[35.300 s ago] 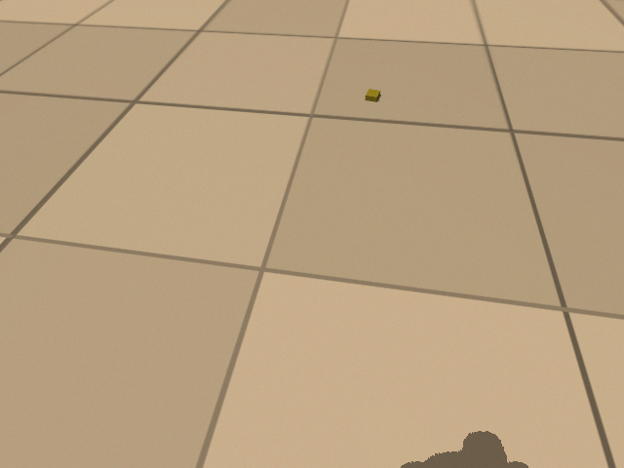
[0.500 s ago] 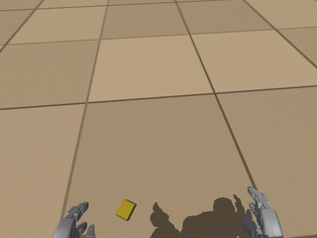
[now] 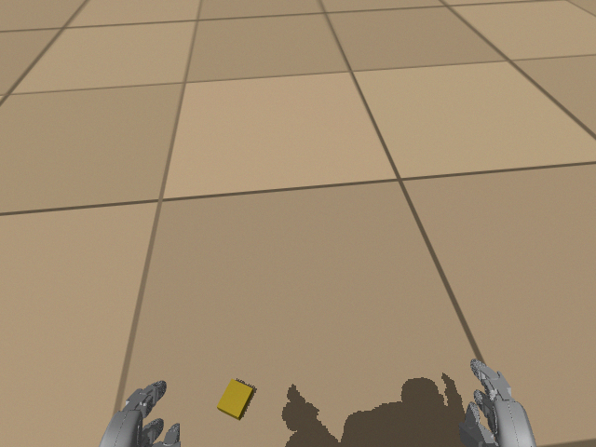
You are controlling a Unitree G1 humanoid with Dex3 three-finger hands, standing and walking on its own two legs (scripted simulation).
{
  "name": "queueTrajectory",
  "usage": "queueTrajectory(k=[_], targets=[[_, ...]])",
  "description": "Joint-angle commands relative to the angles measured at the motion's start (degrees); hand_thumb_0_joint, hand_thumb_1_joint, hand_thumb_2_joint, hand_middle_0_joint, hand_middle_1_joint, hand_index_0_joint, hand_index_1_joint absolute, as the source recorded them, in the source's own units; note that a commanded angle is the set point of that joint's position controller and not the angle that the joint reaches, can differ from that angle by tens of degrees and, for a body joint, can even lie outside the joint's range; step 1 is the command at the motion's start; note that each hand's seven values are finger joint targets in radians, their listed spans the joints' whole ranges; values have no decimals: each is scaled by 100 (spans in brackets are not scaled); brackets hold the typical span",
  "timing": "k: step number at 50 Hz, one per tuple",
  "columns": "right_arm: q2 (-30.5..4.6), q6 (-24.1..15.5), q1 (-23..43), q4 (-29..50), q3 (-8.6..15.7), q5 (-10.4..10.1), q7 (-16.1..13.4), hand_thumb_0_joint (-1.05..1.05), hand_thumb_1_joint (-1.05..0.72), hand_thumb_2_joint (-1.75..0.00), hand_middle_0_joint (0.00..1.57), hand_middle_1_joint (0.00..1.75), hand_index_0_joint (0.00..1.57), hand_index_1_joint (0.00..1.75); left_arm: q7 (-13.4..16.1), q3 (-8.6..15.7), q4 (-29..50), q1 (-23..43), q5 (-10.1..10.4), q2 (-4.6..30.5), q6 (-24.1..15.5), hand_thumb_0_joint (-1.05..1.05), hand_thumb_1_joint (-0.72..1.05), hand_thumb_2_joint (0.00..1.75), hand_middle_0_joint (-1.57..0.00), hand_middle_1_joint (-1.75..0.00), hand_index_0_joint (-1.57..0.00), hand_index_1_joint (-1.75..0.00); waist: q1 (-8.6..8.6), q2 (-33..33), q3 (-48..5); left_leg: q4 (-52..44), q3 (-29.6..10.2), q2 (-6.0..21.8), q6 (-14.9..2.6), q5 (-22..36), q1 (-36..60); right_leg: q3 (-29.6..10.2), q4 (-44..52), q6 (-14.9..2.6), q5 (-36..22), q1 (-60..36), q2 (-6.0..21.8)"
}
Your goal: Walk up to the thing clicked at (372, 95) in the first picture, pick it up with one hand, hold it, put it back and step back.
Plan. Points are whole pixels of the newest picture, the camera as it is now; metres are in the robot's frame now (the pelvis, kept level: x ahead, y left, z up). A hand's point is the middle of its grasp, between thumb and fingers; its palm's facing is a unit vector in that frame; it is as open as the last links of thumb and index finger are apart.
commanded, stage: home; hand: left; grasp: from above
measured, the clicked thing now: (235, 399) +0.41 +0.21 -0.70
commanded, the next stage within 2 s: stand in 1.08 s
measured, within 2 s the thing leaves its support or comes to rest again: neither
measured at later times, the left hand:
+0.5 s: hand out of the picture +0.16 +0.18 -0.05, palm faces +0.04 -0.98 -0.20, open 7.9 cm
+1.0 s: hand (170, 444) +0.17 +0.18 -0.05, palm faces +0.04 -0.98 -0.21, open 7.4 cm
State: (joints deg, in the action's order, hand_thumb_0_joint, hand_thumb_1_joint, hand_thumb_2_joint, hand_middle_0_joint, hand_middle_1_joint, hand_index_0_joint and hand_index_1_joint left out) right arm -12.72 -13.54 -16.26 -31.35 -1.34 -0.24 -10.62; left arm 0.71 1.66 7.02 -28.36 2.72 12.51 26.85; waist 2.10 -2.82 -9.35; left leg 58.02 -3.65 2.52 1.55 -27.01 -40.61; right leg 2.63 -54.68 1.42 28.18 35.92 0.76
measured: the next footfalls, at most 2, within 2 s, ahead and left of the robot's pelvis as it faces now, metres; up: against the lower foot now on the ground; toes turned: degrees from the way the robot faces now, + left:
none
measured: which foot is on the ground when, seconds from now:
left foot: down 0.00-1.00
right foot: down 0.00-1.00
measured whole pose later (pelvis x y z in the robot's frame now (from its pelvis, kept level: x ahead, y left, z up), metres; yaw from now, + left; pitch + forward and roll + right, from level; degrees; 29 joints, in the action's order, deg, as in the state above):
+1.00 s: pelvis +0.00 +0.00 +0.00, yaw +0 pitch +10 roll -3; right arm -12.4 -13.5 -16.1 -31.0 -1.5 -0.3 -10.6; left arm 0.7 1.6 8.3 -28.7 2.7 13.0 27.0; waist 1.9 -2.8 -9.4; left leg 58.8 -3.5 2.4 1.3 -27.7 -41.3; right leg 2.4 -55.1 1.7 28.6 36.5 0.8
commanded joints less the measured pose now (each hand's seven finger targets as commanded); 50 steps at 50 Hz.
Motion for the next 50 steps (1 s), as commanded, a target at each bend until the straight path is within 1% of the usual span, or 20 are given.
queueTrajectory(k=[1, 2, 3, 6, 8, 11, 14, 24, 28, 29, 31, 32, 33, 39, 40, 42, 46, 47, 48, 50], targets=[[-696, -347, 422, 949, 279, -5, -74, 0, -90, -90, 20, 30, 20, 30, 58, 352, 1087, 187, -2, 600, -284, 0, 73, 80, -18, -27, -18, -27, 27, 54, -290, -966, 171, -236, -208, 854, 660, 145, 987, -90, -907, -17, -197], [-691, -355, 452, 945, 272, -8, -73, 0, -90, -90, 20, 30, 20, 30, 51, 332, 1071, 188, -7, 595, -281, 0, 78, 83, -19, -28, -19, -28, 7, 31, -218, -1026, 144, -228, -197, 717, 602, 171, 973, -103, -766, 32, -211], [-690, -357, 437, 938, 271, 4, -69, 0, -90, -90, 20, 30, 20, 30, 45, 368, 1067, 203, -6, 600, -280, 0, 72, 80, -18, -27, -18, -27, -3, -51, -191, -1050, 151, -224, -190, 611, 596, 168, 974, -105, -681, 51, -210], [-684, -370, 438, 959, 278, -10, -73, 0, -90, -90, 20, 30, 20, 30, 52, 370, 1199, 175, -17, 624, -277, 0, 78, 83, -19, -28, -19, -28, -6, -61, -391, -1023, 163, -228, -189, 692, 659, 153, 948, -116, -735, 2, -208], [-681, -377, 433, 983, 271, -7, -80, 0, -90, -90, 20, 30, 20, 30, 52, 338, 1223, 167, -4, 593, -264, 0, 73, 80, -18, -27, -18, -27, 27, 26, -396, -963, 175, -233, -199, 784, 644, 150, 953, -105, -819, 1, -202], [-682, -389, 432, 958, 264, -18, -88, 0, -90, -90, 20, 30, 20, 30, 54, 345, 1259, 237, -5, 620, -266, 0, 81, 85, -19, -28, -19, -28, 25, -37, -389, -989, 162, -215, -194, 751, 696, 150, 937, -116, -788, 28, -202], [-677, -398, 431, 951, 263, -12, -109, 0, -90, -90, 20, 30, 20, 30, 72, 370, 1178, 173, -8, 632, -262, 0, 77, 82, -19, -28, -19, -28, 9, 91, -389, -902, 194, -225, -208, 887, 661, 139, 970, -97, -896, 16, -188], [-667, -387, 437, 951, 261, -16, -98, 0, -90, -90, 20, 30, 20, 30, 58, 337, 1190, 166, -24, 629, -264, 0, 86, 88, -20, -29, -20, -29, -20, -2, -375, -973, 157, -226, -199, 817, 618, 154, 933, -114, -842, -8, -193], [-673, -378, 441, 950, 255, -20, -91, 0, -90, -90, 20, 30, 20, 30, 58, 348, 1156, 149, -5, 627, -245, 0, 87, 88, -20, -29, -20, -29, 3, 38, -337, -947, 182, -229, -212, 827, 629, 141, 964, -102, -873, 13, -192], [-663, -378, 447, 956, 243, -22, -95, 0, -90, -90, 20, 30, 20, 30, 59, 340, 1154, 154, -4, 629, -238, 0, 82, 85, -19, -28, -19, -28, -2, 3, -253, -955, 183, -227, -210, 768, 605, 143, 987, -102, -800, 50, -192], [-661, -388, 466, 955, 251, -23, -96, 0, -90, -90, 20, 30, 20, 30, 60, 353, 1246, 197, -6, 640, -267, 0, 90, 90, -20, -30, -20, -30, -15, 7, -317, -984, 159, -214, -201, 721, 608, 160, 961, -114, -748, 33, -199], [-665, -382, 415, 973, 266, -14, -96, 0, -90, -90, 20, 30, 20, 30, 65, 411, 1275, 186, -2, 677, -266, 0, 86, 88, -20, -29, -20, -29, -1, -10, -429, -941, 178, -226, -207, 806, 654, 140, 960, -105, -836, -15, -189], [-666, -387, 444, 957, 260, -20, -96, 0, -90, -90, 20, 30, 20, 30, 59, 316, 1143, 108, -7, 600, -259, 0, 88, 89, -20, -29, -20, -29, 4, 56, -328, -960, 173, -224, -206, 777, 611, 161, 962, -101, -807, 22, -204], [-674, -368, 391, 953, 282, -16, -95, 0, -90, -90, 20, 30, 20, 30, 82, 391, 1289, 103, -7, 680, -283, 0, 90, 90, -20, -30, -20, -30, 1, 16, -457, -860, 194, -218, -199, 1068, 708, 138, 907, -106, -1080, -43, -191], [-666, -366, 379, 932, 277, -17, -91, 0, -90, -90, 20, 30, 20, 30, 67, 289, 1148, 14, 0, 546, -274, 0, 90, 90, -20, -30, -20, -30, 34, 103, -527, -851, 188, -212, -202, 1164, 760, 146, 879, -98, -1165, -64, -201], [-698, -359, 376, 948, 299, -13, -84, 0, -90, -90, 20, 30, 20, 30, 80, 388, 1291, 90, 1, 650, -294, 0, 90, 90, -20, -30, -20, -30, -3, -53, -514, -877, 173, -198, -177, 1225, 761, 162, 820, -122, -1197, -71, -210], [-681, -341, 378, 966, 289, -11, -76, 0, -90, -90, 20, 30, 20, 30, 78, 380, 1312, 156, -12, 685, -304, 0, 90, 90, -20, -30, -20, -30, 25, 39, -486, -854, 166, -203, -193, 1217, 734, 153, 852, -107, -1213, -80, -203], [-689, -329, 392, 959, 298, -18, -79, 0, -90, -90, 20, 30, 20, 30, 93, 456, 1263, 67, -16, 762, -303, 0, 90, 90, -20, -30, -20, -30, -29, 2, -423, -859, 178, -204, -187, 1209, 697, 145, 850, -116, -1192, -61, -196], [-668, -329, 374, 947, 273, -16, -73, 0, -90, -90, 20, 30, 20, 30, 57, 237, 1146, 26, -4, 550, -278, 0, 90, 90, -20, -30, -20, -30, 18, -36, -440, -867, 179, -210, -186, 1240, 730, 149, 844, -111, -1233, -48, -205], [-707, -326, 394, 999, 304, -20, -72, 0, -90, -90, 20, 30, 20, 30, 90, 421, 1309, 76, -4, 728, -289, 0, 90, 90, -20, -30, -20, -30, -9, -26, -524, -876, 146, -202, -185, 1267, 731, 162, 812, -117, -1249, -89, -209]])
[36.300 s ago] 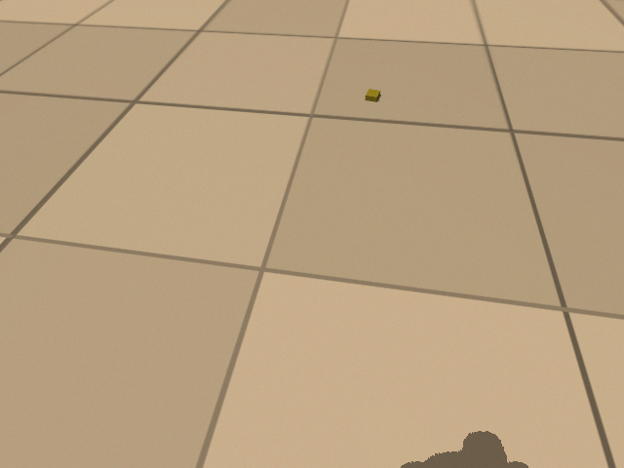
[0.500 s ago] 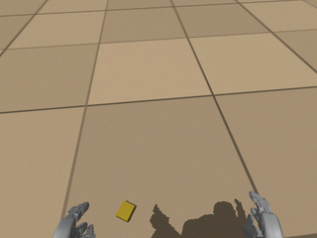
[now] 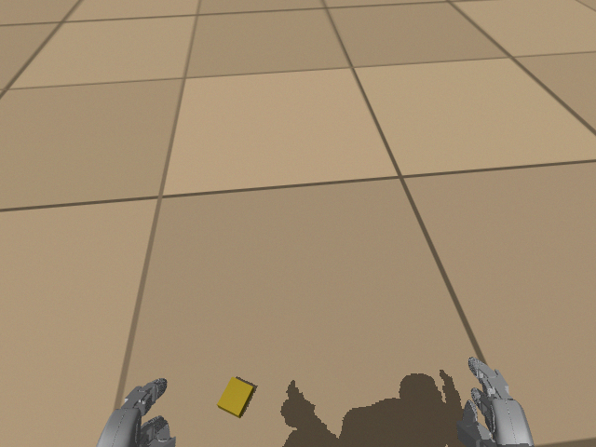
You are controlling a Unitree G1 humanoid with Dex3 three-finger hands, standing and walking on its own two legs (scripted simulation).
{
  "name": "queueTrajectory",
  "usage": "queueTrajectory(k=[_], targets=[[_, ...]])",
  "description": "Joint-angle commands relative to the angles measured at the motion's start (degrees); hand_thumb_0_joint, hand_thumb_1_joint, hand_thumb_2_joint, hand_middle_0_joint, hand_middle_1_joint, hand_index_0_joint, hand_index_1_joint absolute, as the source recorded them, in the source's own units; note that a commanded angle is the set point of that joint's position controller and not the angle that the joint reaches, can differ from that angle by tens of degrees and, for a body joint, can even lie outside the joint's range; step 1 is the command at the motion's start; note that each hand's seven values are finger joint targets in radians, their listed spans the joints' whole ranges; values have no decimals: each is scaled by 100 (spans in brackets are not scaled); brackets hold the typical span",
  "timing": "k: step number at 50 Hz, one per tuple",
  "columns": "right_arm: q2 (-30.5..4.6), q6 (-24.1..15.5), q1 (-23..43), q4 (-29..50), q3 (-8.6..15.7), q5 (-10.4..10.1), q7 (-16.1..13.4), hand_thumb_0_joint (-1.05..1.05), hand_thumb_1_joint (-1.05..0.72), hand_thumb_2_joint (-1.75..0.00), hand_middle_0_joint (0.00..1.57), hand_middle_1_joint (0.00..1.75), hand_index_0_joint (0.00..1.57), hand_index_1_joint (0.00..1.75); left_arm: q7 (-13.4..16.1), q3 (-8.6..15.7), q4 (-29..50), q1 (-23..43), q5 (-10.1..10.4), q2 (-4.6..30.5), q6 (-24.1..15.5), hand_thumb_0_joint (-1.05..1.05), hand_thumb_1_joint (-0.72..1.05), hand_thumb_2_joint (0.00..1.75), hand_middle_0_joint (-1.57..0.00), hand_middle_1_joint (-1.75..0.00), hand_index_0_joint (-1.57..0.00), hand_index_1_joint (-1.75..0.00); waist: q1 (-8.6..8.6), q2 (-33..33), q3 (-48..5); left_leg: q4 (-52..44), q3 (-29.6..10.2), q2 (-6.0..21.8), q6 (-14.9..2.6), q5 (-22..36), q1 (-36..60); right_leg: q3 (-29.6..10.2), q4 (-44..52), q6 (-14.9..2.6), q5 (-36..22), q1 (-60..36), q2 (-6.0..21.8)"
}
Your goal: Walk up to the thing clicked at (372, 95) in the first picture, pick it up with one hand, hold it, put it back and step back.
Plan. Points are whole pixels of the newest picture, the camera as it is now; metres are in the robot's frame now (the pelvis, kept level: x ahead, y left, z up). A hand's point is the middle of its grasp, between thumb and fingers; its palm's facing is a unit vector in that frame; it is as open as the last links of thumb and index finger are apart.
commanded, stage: home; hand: left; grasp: from above
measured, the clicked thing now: (236, 397) +0.40 +0.21 -0.70
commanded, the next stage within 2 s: stand in 0.08 s
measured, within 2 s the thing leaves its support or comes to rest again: neither
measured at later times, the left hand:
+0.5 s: hand out of the picture +0.10 +0.24 -0.11, palm faces +0.02 -0.94 -0.34, open 7.4 cm
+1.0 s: hand out of the picture +0.03 +0.25 -0.10, palm faces +0.03 -0.94 -0.33, open 7.4 cm
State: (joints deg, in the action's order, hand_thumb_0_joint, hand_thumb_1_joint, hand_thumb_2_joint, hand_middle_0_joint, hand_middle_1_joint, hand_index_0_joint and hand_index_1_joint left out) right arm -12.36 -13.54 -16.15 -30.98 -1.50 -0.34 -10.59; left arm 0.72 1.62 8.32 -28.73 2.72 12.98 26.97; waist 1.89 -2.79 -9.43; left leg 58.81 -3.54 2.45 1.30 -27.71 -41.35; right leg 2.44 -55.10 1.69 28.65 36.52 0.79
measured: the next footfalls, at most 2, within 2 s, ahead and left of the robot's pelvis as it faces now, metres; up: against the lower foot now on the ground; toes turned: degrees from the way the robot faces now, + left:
none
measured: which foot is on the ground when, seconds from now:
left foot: down 0.00-1.00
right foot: down 0.00-1.00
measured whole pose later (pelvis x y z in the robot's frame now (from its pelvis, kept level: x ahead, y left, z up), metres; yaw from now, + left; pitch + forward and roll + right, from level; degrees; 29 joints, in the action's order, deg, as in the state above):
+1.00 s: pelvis -0.01 +0.01 +0.06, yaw +0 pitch -4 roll +0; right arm -16.2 0.0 -8.3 -62.1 1.9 1.7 -0.8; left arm 1.2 1.9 -63.0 -10.5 -2.2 16.9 0.8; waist -1.1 -0.6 3.4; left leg 25.0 -0.9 0.0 0.2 -11.2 -10.0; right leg 1.1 -24.3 2.7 13.3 7.1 3.4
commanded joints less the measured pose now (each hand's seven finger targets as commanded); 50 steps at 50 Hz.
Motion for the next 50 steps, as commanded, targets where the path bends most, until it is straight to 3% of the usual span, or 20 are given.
queueTrajectory(k=[1, 3, 4, 5, 7, 8, 9, 10, 11, 12, 14, 15, 18, 22, 31, 34, 37, 40, 45, 50], targets=[[-713, -314, 362, 918, 307, -1, -58, 0, -90, -90, 20, 30, 20, 30, 63, 298, 1078, 48, 0, 529, -301, 0, 90, 90, -20, -30, -20, -30, 36, -32, -495, -968, 120, -183, -148, 1356, 835, 201, 838, -146, -1300, -134, -224], [-750, -290, 374, 932, 323, -9, -58, 0, -90, -90, 20, 30, 20, 30, 93, 457, 1129, 15, -7, 711, -293, 0, 90, 90, -20, -30, -20, -30, -26, -110, -477, -992, 105, -175, -137, 1371, 830, 196, 819, -169, -1280, -149, -219], [-724, -292, 397, 964, 304, -13, -56, 0, -90, -90, 20, 30, 20, 30, 75, 259, 1126, 111, -14, 563, -298, 0, 90, 90, -20, -30, -20, -30, 34, -14, -442, -969, 113, -178, -146, 1361, 792, 200, 843, -156, -1292, -94, -225], [-757, -284, 398, 961, 321, -12, -58, 0, -90, -90, 20, 30, 20, 30, 90, 412, 1093, 57, 1, 680, -290, 0, 90, 90, -20, -30, -20, -30, 3, 54, -357, -945, 144, -187, -166, 1270, 749, 176, 892, -148, -1221, -97, -209], [-725, -288, 393, 992, 285, -17, -58, 0, -90, -90, 20, 30, 20, 30, 82, 273, 1141, 137, 17, 577, -273, 0, 90, 90, -20, -30, -20, -30, 54, 2, -361, -967, 152, -199, -165, 1153, 736, 176, 898, -141, -1139, -55, -206], [-731, -282, 370, 962, 300, -13, -54, 0, -90, -90, 20, 30, 20, 30, 81, 386, 1156, 125, 25, 654, -274, 0, 90, 90, -20, -30, -20, -30, 24, -48, -355, -955, 152, -201, -166, 1114, 715, 169, 905, -142, -1108, -66, -200], [-1340, 325, 754, -490, 482, 687, 287, 0, -90, -90, 20, 30, 20, 30, 313, 319, -854, 1785, -634, 1132, -1527, 0, 90, 90, -20, -30, -20, -30, -418, 347, 963, -1417, 14, 9, -461, 2107, 790, -239, 1132, -382, -1258, -1052, 211], [-1408, 552, 742, -521, 601, 674, 465, 0, -90, -90, 20, 30, 20, 30, 281, 461, -1900, 1153, -683, 1234, -1942, 0, 90, 90, -20, -30, -20, -30, -429, 780, 399, -1271, 192, -69, -528, 2160, 1193, -611, 1382, -563, -1334, -1302, 346], [-1380, 656, 708, -489, 585, 700, 587, 0, -90, -90, 20, 30, 20, 30, 253, 431, -2181, 1159, -729, 1327, -2146, 0, 90, 90, -20, -30, -20, -30, -307, 922, 258, -1289, 257, -109, -533, 2083, 1337, -782, 1449, -644, -1498, -1348, 420], [-1343, 740, 583, -499, 546, 686, 671, 0, -90, -90, 20, 30, 20, 30, 218, 390, -2375, 1347, -721, 1299, -2253, 0, 90, 90, -20, -30, -20, -30, -178, 709, 339, -1377, 176, -136, -493, 2008, 1316, -781, 1478, -646, -1556, -1290, 350], [-1195, 774, 570, -735, 513, 434, 860, 0, -90, -90, 20, 30, 20, 30, 171, 336, -2783, 1522, -632, 1302, -2430, 0, 90, 90, -20, -30, -20, -30, -256, 288, 76, -1678, 89, -115, -518, 1876, 1824, -658, 1360, -503, -1817, -1686, 431], [-1209, 809, 735, -825, 563, 355, 921, 0, -90, -90, 20, 30, 20, 30, 169, 352, -3019, 1495, -599, 1278, -2442, 0, 90, 90, -20, -30, -20, -30, -359, 475, 181, -1707, 144, -125, -484, 1969, 1968, -698, 1476, -492, -1753, -1563, 450], [-1226, 898, 860, -1026, 634, 281, 990, 0, -90, -90, 20, 30, 20, 30, 182, 372, -3695, 1710, -545, 1236, -2513, 0, 90, 90, -20, -30, -20, -30, -372, 513, 210, -1888, 28, -94, -477, 1733, 2157, -664, 1793, -403, -1380, -1559, 467], [-1323, 991, 886, -1338, 666, 336, 972, 0, -90, -90, 20, 30, 20, 30, 194, 367, -4439, 1731, -548, 1175, -2654, 0, 90, 90, -20, -30, -20, -30, -389, 57, 331, -2395, -267, 130, -530, 1695, 2270, -438, 1879, -292, -1517, -1866, 363], [-1425, 1123, 746, -2051, 652, 260, 863, 0, -90, -90, 20, 30, 20, 30, 201, 323, -5710, 1685, -468, 1294, -2774, 0, 90, 90, -20, -30, -20, -30, -302, 168, 702, -2914, -233, 196, -410, 2391, 2864, -490, 2653, -305, -2273, -2377, 489], [-1439, 1170, 715, -2244, 617, 236, 852, 0, -90, -90, 20, 30, 20, 30, 200, 303, -5991, 1815, -439, 1332, -2766, 0, 90, 90, -20, -30, -20, -30, -252, 148, 880, -3306, -264, 215, -386, 2044, 2809, -487, 2963, -252, -2057, -2594, 489], [-1468, 1168, 849, -2391, 602, 216, 847, 0, -90, -90, 20, 30, 20, 30, 203, 283, -6279, 1768, -437, 1334, -2755, 0, 90, 90, -20, -30, -20, -30, -314, 107, 880, -3476, -319, 301, -372, 2403, 3083, -431, 3074, -235, -2156, -2718, 499], [-1478, 1176, 813, -2558, 572, 194, 845, 0, -90, -90, 20, 30, 20, 30, 187, 260, -6483, 1832, -438, 1350, -2754, 0, 90, 90, -20, -30, -20, -30, -285, 118, 1010, -3749, -310, 299, -326, 2186, 3133, -437, 3278, -192, -2036, -2806, 496], [-1525, 1224, 965, -2699, 566, 187, 880, 0, -90, -90, 20, 30, 20, 30, 156, 236, -6749, 1919, -467, 1389, -2741, 0, 90, 90, -20, -30, -20, -30, -283, 86, 1313, -4202, -408, 291, -275, 1089, 2876, -380, 3474, -167, -1553, -2826, 457], [-1548, 1251, 1019, -2827, 585, 182, 909, 0, -90, -90, 20, 30, 20, 30, 125, 226, -6924, 1921, -462, 1462, -2765, 0, 90, 90, -20, -30, -20, -30, -281, 130, 1305, -4268, -403, 283, -246, 842, 2883, -459, 3663, -169, -1322, -2825, 488]])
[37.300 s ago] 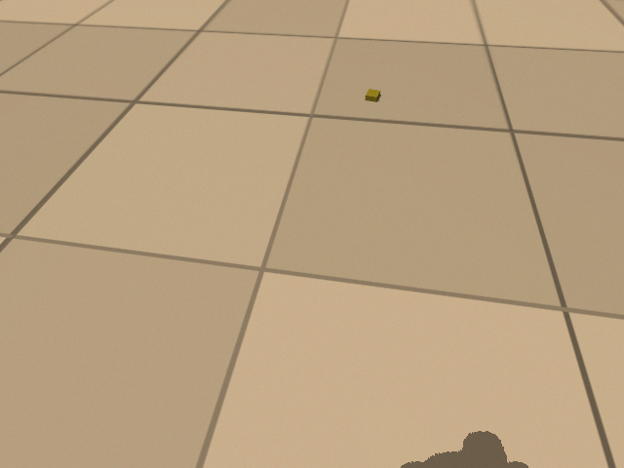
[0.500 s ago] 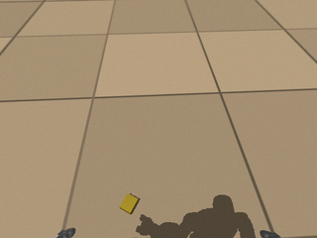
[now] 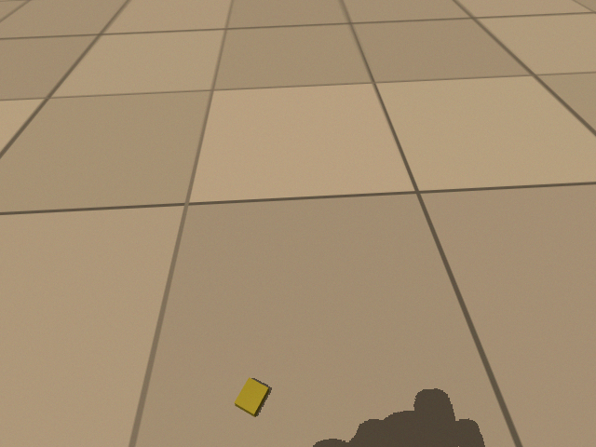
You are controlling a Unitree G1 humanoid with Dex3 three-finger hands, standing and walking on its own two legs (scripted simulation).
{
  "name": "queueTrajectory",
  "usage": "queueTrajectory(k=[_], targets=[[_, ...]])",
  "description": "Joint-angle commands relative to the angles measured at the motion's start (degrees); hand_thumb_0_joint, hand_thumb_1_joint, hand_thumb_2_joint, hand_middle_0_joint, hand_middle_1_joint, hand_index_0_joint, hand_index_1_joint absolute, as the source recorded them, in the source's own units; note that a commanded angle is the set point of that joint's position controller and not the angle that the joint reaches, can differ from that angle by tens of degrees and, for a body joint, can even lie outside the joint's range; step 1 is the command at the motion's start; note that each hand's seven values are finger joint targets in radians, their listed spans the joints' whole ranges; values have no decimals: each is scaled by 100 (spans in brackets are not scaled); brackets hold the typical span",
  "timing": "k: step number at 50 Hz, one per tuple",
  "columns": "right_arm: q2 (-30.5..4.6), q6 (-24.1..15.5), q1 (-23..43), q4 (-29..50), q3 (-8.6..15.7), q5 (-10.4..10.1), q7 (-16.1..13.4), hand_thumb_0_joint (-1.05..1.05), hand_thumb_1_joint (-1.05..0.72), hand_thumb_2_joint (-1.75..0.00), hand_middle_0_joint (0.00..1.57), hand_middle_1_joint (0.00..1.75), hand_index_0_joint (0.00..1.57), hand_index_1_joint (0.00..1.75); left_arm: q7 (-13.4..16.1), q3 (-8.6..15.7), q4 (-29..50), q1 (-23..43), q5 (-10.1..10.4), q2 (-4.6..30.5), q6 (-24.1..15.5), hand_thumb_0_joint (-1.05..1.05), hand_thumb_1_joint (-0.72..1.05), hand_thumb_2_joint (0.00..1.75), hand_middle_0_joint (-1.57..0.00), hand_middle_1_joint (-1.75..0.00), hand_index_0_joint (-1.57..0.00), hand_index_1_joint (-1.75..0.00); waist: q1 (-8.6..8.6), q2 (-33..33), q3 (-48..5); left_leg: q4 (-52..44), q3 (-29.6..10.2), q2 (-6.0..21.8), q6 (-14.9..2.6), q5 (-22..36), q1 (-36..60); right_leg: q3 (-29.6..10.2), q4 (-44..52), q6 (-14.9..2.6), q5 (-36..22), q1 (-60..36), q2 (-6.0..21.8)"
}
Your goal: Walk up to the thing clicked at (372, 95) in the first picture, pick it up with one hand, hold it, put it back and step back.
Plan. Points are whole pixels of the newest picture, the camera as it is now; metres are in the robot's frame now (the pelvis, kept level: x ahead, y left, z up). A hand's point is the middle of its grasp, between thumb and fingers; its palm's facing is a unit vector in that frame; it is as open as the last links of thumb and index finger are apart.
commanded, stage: stand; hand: left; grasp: from above
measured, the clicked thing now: (252, 396) +0.42 +0.20 -0.76
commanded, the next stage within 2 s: step back in 1.70 s
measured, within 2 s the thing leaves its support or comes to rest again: neither
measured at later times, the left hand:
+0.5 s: hand out of the picture +0.06 +0.22 -0.16, palm faces +0.01 -0.95 -0.33, open 7.4 cm
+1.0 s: hand out of the picture +0.09 +0.23 -0.15, palm faces +0.00 -0.94 -0.34, open 7.4 cm
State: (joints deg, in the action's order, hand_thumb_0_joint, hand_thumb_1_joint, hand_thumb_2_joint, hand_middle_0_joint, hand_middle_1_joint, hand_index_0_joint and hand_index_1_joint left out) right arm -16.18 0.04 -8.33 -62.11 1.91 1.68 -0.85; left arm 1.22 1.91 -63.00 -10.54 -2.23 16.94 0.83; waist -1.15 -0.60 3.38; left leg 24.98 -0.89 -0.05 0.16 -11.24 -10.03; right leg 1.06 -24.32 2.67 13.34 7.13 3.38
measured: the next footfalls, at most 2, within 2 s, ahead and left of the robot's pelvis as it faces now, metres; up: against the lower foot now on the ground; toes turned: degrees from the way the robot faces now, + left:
none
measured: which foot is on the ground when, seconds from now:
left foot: down 0.00-1.00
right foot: down 0.00-1.00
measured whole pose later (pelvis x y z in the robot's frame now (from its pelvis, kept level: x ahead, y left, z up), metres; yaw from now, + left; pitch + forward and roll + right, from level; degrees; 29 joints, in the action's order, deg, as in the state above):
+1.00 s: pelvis +0.02 -0.02 +0.01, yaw -1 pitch -3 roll +0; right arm -18.7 -0.5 -6.0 -65.3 0.6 1.1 -0.6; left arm 0.2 2.0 -66.1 -5.4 -1.3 18.1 0.0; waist -0.2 -0.8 3.4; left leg 19.7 -0.9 1.9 1.9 -9.8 -7.3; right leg 1.2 -19.2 1.1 11.9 4.8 1.4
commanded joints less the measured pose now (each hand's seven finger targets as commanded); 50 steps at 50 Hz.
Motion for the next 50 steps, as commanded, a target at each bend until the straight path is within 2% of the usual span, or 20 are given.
queueTrajectory(k=[1, 7, 10, 13, 17, 24, 26, 31, 34, 38, 45, 50], targets=[[-1164, -115, 280, 280, 241, -20, -58, 0, -90, -90, 20, 30, 20, 30, 69, 191, 195, 97, 32, 1069, -161, 0, 90, 90, -20, -30, -20, -30, 10, -26, -36, -841, -654, 562, -143, -652, -147, -332, 618, -297, 143, 138, 268], [-1122, -122, 199, 154, 198, -40, -27, 0, -90, -90, 20, 30, 20, 30, 76, 186, 96, 228, 64, 1153, -222, 0, 90, 90, -20, -30, -20, -30, 69, 180, -134, -666, -522, 533, -124, -23, 140, -453, 816, -297, -23, 129, 365], [-1174, -114, 186, 104, 172, -36, -28, 0, -90, -90, 20, 30, 20, 30, 72, 197, 58, 260, 76, 1202, -216, 0, 90, 90, -20, -30, -20, -30, 61, 77, -85, -722, -514, 520, -111, -69, 87, -439, 826, -284, -77, 88, 349], [-1173, -118, 223, 96, 148, -35, -29, 0, -90, -90, 20, 30, 20, 30, 64, 194, 26, 311, 88, 1198, -218, 0, 90, 90, -20, -30, -20, -30, 72, 145, -91, -689, -484, 549, -110, 127, 142, -453, 833, -294, -208, 116, 351], [-1207, -113, 196, 43, 124, -45, -38, 0, -90, -90, 20, 30, 20, 30, 50, 201, -14, 316, 99, 1204, -192, 0, 90, 90, -20, -30, -20, -30, 73, 47, -62, -728, -476, 555, -98, 28, 64, -454, 824, -307, -184, 48, 341], [-1248, -153, 221, 15, 83, -61, -66, 0, -90, -90, 20, 30, 20, 30, 54, 207, -45, 353, 121, 1186, -212, 0, 90, 90, -20, -30, -20, -30, 51, 65, -371, -641, -418, 636, -108, 1031, 383, -429, 739, -301, -1140, -182, 381], [-1225, -152, 156, -5, 62, -62, -73, 0, -90, -90, 20, 30, 20, 30, 54, 229, -28, 449, 131, 1235, -213, 0, 90, 90, -20, -30, -20, -30, 78, 71, -365, -654, -391, 650, -112, 1034, 360, -438, 742, -302, -1192, -232, 392], [-1254, -139, 235, -17, 58, -64, -70, 0, -90, -90, 20, 30, 20, 30, 36, 215, -51, 539, 117, 1198, -193, 0, 90, 90, -20, -30, -20, -30, 79, 89, -240, -752, -424, 664, -75, 812, 294, -391, 814, -293, -785, -139, 352], [-1298, -152, 256, -13, 67, -62, -76, 0, -90, -90, 20, 30, 20, 30, 33, 228, -43, 542, 123, 1216, -211, 0, 90, 90, -20, -30, -20, -30, 72, 56, -394, -670, -379, 692, -94, 1110, 413, -425, 797, -306, -1183, -240, 387], [-1328, -168, 273, -14, 60, -62, -68, 0, -90, -90, 20, 30, 20, 30, 19, 228, -6, 634, 139, 1241, -224, 0, 90, 90, -20, -30, -20, -30, 87, 21, -432, -684, -344, 697, -85, 1217, 407, -418, 799, -298, -1296, -288, 390], [-1345, -169, 380, -15, 61, -66, -53, 0, -90, -90, 20, 30, 20, 30, 6, 213, -1, 700, 132, 1272, -206, 0, 90, 90, -20, -30, -20, -30, 88, 16, -374, -796, -393, 722, -67, 942, 398, -398, 827, -309, -867, -207, 371], [-1372, -171, 395, -16, 65, -67, -41, 0, -90, -90, 20, 30, 20, 30, 2, 210, 19, 699, 126, 1325, -222, 0, 90, 90, -20, -30, -20, -30, 105, 42, -462, -764, -357, 725, -92, 1025, 441, -437, 828, -327, -1098, -235, 412]])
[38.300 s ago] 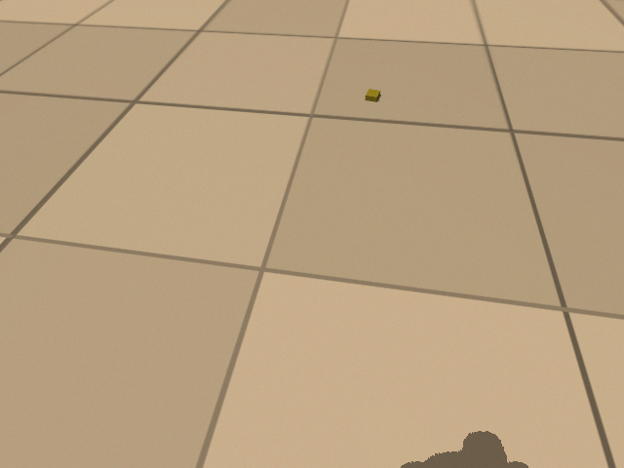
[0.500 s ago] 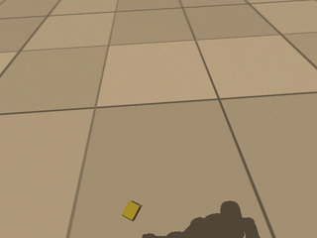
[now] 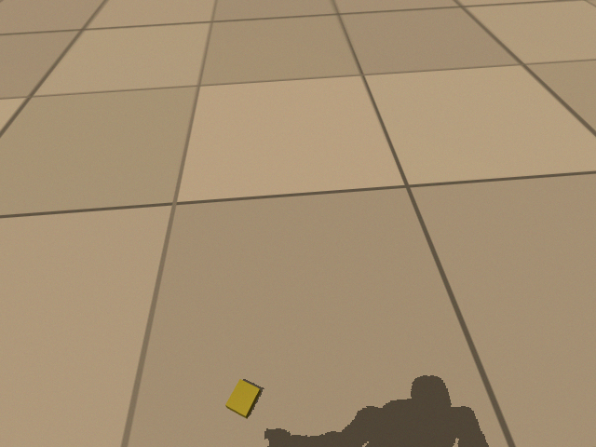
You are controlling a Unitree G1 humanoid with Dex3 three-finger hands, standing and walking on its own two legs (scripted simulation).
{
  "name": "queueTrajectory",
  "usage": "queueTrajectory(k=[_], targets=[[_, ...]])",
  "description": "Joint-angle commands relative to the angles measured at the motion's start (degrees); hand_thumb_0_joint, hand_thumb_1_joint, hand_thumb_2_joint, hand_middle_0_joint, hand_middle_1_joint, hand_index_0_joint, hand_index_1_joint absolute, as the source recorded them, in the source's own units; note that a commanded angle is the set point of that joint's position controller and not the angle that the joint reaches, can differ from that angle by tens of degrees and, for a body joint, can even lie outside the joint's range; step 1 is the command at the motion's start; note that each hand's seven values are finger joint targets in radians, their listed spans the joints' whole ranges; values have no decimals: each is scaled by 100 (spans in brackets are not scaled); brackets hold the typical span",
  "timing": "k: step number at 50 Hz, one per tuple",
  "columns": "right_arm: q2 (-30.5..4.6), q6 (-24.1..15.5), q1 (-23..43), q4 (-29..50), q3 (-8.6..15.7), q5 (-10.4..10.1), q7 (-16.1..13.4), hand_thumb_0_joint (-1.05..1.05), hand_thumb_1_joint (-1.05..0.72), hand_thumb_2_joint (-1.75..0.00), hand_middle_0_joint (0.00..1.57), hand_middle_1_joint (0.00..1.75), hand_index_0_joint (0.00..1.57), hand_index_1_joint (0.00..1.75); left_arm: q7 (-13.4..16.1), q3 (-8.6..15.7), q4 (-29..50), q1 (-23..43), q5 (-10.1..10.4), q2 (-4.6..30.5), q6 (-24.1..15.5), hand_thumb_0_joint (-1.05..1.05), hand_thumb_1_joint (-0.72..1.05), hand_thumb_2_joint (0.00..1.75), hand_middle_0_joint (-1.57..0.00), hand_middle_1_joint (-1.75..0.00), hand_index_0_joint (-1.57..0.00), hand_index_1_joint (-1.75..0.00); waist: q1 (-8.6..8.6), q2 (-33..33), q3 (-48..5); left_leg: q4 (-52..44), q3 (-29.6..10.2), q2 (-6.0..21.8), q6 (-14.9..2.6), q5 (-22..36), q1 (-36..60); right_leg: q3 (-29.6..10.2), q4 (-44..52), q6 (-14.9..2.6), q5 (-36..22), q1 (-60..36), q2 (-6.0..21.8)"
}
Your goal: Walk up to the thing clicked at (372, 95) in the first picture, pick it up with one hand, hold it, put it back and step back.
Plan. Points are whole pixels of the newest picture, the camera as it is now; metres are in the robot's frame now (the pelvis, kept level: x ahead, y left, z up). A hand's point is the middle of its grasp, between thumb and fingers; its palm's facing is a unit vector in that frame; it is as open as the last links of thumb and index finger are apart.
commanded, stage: stand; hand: left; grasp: from above
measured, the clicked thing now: (243, 398) +0.40 +0.23 -0.77
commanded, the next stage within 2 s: step back in 0.70 s
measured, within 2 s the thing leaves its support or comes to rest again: neither
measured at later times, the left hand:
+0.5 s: hand out of the picture +0.07 +0.25 -0.16, palm faces -0.01 -0.94 -0.33, open 7.4 cm
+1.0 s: hand out of the picture +0.08 +0.30 -0.18, palm faces -0.02 -0.93 -0.37, open 7.4 cm
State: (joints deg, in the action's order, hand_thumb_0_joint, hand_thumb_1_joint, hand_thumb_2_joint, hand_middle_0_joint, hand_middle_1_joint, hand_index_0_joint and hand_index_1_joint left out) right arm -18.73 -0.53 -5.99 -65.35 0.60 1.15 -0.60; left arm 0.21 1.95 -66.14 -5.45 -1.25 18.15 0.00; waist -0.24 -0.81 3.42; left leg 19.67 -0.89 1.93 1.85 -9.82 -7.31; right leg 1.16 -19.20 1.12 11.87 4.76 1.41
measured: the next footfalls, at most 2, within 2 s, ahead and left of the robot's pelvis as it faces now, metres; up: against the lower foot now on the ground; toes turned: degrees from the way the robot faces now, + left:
right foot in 1.42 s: -0.11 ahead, -0.09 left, +0.00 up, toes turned -2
left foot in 1.82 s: -0.23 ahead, +0.14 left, +0.00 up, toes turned -3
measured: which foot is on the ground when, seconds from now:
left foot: down 0.00-1.00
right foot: down 0.00-0.98, up 1.00-1.00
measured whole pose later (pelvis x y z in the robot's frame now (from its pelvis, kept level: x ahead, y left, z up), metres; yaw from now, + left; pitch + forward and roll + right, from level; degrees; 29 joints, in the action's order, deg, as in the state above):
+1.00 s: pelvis -0.04 +0.04 -0.02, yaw +0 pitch -1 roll -1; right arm -22.7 1.9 -5.9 -57.4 3.4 0.6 0.8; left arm 0.7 3.5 -55.2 -2.9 -0.8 22.4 3.0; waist 0.8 0.7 8.9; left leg 37.8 -0.8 -1.5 -2.4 -19.5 -17.2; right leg -1.9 -38.5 0.6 19.1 19.5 2.3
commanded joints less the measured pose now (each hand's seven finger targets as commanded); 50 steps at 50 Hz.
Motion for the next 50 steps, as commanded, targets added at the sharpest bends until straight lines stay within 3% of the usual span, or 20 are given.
queueTrajectory(k=[1, 19, 22, 32, 34, 35, 36, 38, 39, 41, 43, 44, 45, 46, 47, 48, 49, 50], targets=[[-1122, -119, 156, 303, 187, -20, -62, 0, -90, -90, 20, 30, 20, 30, 93, 195, 335, 169, 42, 1193, -142, 0, 90, 90, -20, -30, -20, -30, 7, 24, -467, -253, -360, 527, -247, 909, 190, -438, 309, -162, -937, -2, 595], [-1170, -105, 133, 259, 194, -28, -21, 0, -90, -90, 20, 30, 20, 30, 77, 148, 379, 124, 56, 1260, -176, 0, 90, 90, -20, -30, -20, -30, 29, 58, -366, -309, -358, 524, -248, 694, 86, -456, 398, -173, -725, 46, 607], [-1176, -99, 155, 266, 207, -24, -16, 0, -90, -90, 20, 30, 20, 30, 68, 150, 381, 107, 45, 1274, -166, 0, 90, 90, -20, -30, -20, -30, 27, 83, -323, -376, -379, 511, -242, 406, 41, -452, 440, -179, -410, 135, 584], [-1216, -119, 136, 274, 194, -24, -12, 0, -90, -90, 20, 30, 20, 30, 65, 129, 438, 95, 58, 1280, -176, 0, 90, 90, -20, -30, -20, -30, 36, 89, -469, -280, -356, 535, -246, 786, 129, -481, 367, -196, -848, 33, 627], [-1238, -113, 121, 250, 191, -36, -5, 0, -90, -90, 20, 30, 20, 30, 61, 117, 402, 31, 68, 1267, -173, 0, 90, 90, -20, -30, -20, -30, 24, 46, -390, -324, -366, 509, -238, 641, 109, -460, 396, -174, -703, 99, 604], [-1553, 5, 326, 392, 310, -57, 17, 0, -90, -90, 20, 30, 20, 30, 98, 352, 565, 71, 151, 1723, -114, 0, 90, 90, -20, -30, -20, -30, 53, 117, 188, 241, -439, 415, -382, 1491, -355, -537, -91, -228, -1784, 471, 538], [-1449, 38, 241, 484, 296, -111, 19, 0, -90, -90, 20, 30, 20, 30, 126, 370, 649, -65, 181, 1694, -98, 0, 90, 90, -20, -30, -20, -30, 33, 154, -43, 450, -347, 423, -425, 1778, -288, -501, -259, -284, -2091, 404, 547], [-1374, 82, 195, 601, 319, -144, 24, 0, -90, -90, 20, 30, 20, 30, 142, 401, 761, -117, 183, 1680, -81, 0, 90, 90, -20, -30, -20, -30, 31, 306, -404, 971, -201, 270, -431, 1815, -122, -576, -348, -502, -2487, 348, 673], [-1300, 115, 99, 644, 326, -155, 24, 0, -90, -90, 20, 30, 20, 30, 148, 430, 876, -9, 179, 1703, -68, 0, 90, 90, -20, -30, -20, -30, 92, 473, -500, 1231, -120, 154, -397, 1602, -285, -693, -331, -644, -2544, 340, 787], [-1329, 187, 21, 749, 370, -140, 40, 0, -90, -90, 20, 30, 20, 30, 152, 456, 1116, 125, 139, 1792, -17, 0, 90, 90, -20, -30, -20, -30, 107, 702, -621, 1721, 63, -154, -344, 607, -342, -1081, -171, -985, -2256, 578, 1188], [-1302, 263, -138, 843, 435, -101, 65, 0, -90, -90, 20, 30, 20, 30, 167, 492, 1352, 411, 44, 1921, 22, 0, 90, 90, -20, -30, -20, -30, 137, 1045, -666, 2503, 37, -411, -376, -986, -458, -1377, -235, -1362, -2257, 901, 1606], [-1292, 287, -322, 880, 449, -86, 89, 0, -90, -90, 20, 30, 20, 30, 157, 505, 1482, 543, 2, 1921, 37, 0, 90, 90, -20, -30, -20, -30, 201, 1255, -718, 2663, -16, -386, -433, -1469, -497, -1352, -365, -1427, -2207, 988, 1686], [-1276, 292, -478, 893, 456, -95, 109, 0, -90, -90, 20, 30, 20, 30, 144, 501, 1563, 624, -8, 1902, 53, 0, 90, 90, -20, -30, -20, -30, 254, 1287, -709, 2565, -67, -336, -459, -1576, -421, -1246, -524, -1384, -2120, 1138, 1648], [-1317, 263, -679, 914, 480, -100, 118, 0, -90, -90, 20, 30, 20, 30, 145, 481, 1674, 758, -5, 1867, 76, 0, 90, 90, -20, -30, -20, -30, 394, 1250, -780, 2060, -137, -182, -505, -727, -330, -1045, -833, -1158, -1995, 1073, 1462], [-1452, 212, -609, 936, 505, -83, 98, 0, -90, -90, 20, 30, 20, 30, 140, 440, 1703, 654, 44, 1694, 118, 0, 90, 90, -20, -30, -20, -30, 327, 649, -763, 1524, -334, 114, -586, 1134, -388, -631, -1483, -840, -1657, 1014, 930], [-1740, 169, -384, 1073, 560, -40, 82, 0, -90, -90, 20, 30, 20, 30, 153, 381, 1757, 622, 119, 1434, 156, 0, 90, 90, -20, -30, -20, -30, 289, -330, -610, 578, -1226, 851, -859, 2455, -557, -182, -2454, -393, -766, 1225, 51], [-2009, 134, -440, 1090, 630, -10, 58, 0, -90, -90, 20, 30, 20, 30, 193, 348, 1763, 512, 111, 1209, 214, 0, 90, 90, -20, -30, -20, -30, 280, -994, -513, 160, -2267, 1504, -1213, 3356, 83, -416, -3244, -301, 1721, 2079, -749], [-2050, 100, -518, 1144, 660, 62, 21, 0, -90, -90, 20, 30, 20, 30, 239, 360, 1739, 206, 68, 1259, 279, 0, 90, 90, -20, -30, -20, -30, 179, -601, -618, 340, -2221, 1705, -1411, 3761, 219, -966, -3931, -307, 2539, 2203, -715]])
